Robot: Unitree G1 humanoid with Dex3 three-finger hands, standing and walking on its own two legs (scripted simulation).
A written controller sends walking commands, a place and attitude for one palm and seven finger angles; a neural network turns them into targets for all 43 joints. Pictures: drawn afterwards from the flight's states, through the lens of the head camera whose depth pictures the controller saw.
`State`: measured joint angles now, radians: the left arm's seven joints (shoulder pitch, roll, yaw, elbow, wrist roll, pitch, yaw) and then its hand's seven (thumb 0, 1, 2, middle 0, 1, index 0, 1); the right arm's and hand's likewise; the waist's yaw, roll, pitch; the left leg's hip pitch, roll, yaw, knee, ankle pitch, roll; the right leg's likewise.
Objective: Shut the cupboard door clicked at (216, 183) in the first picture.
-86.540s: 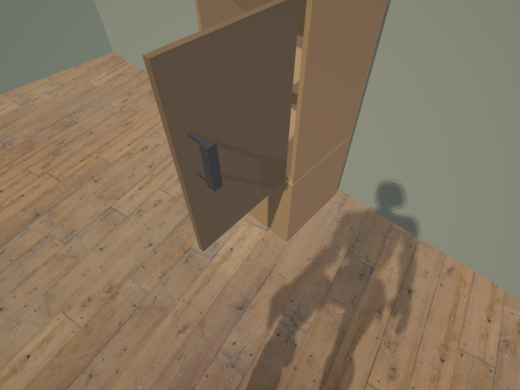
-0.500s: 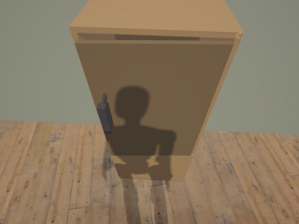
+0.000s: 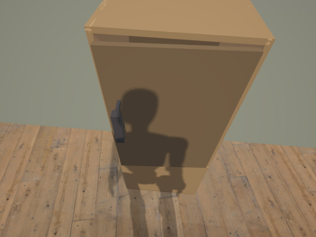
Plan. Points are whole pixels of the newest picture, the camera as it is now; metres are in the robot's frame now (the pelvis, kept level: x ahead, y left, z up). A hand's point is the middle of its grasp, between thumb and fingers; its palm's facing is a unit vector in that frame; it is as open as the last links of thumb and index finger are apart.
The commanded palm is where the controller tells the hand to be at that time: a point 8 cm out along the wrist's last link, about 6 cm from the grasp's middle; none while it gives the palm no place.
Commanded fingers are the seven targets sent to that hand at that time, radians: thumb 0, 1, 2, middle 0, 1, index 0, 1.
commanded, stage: look again from close up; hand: left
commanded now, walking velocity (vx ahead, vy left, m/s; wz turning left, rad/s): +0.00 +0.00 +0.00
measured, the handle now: (119, 121) +0.43 +0.15 +0.02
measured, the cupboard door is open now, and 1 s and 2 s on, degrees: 3 3 3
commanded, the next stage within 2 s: raise the hand and make a fist in 0.50 s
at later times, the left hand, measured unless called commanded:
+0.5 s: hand out of the picture -0.02 +0.14 -0.18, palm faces +0.02 -0.99 -0.14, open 7.3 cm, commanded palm none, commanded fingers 0.00 0.90 0.90 -0.20 -0.30 -0.20 -0.30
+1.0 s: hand (114, 227) +0.15 +0.12 -0.05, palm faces +0.00 -1.00 +0.04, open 6.3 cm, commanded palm +0.11 +0.19 -0.05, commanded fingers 0.00 0.90 0.90 -0.57 -0.70 -0.57 -0.70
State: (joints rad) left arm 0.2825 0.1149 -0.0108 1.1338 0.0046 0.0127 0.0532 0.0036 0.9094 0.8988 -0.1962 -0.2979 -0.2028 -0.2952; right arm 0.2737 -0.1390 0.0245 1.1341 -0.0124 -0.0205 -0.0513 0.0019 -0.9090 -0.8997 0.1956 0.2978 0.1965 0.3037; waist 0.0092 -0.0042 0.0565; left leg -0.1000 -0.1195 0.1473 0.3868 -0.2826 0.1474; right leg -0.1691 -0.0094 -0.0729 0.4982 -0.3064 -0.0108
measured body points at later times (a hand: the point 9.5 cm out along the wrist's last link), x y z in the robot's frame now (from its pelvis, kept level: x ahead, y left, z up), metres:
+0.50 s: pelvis +0.00 -0.01 +0.00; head +0.02 +0.00 +0.45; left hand -0.02 +0.19 -0.17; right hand -0.04 -0.21 -0.16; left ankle -0.03 +0.01 -0.74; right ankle -0.02 -0.11 -0.74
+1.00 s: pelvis -0.04 -0.04 -0.08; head -0.01 -0.01 +0.37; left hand +0.15 +0.17 -0.05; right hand +0.20 -0.28 -0.10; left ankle -0.03 +0.01 -0.74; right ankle +0.03 -0.12 -0.74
